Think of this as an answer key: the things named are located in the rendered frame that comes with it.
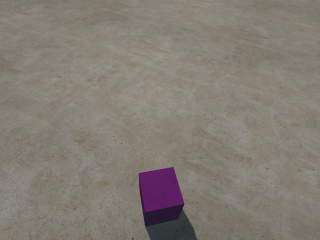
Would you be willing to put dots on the carton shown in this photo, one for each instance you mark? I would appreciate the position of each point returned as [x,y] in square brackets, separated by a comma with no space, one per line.
[161,197]

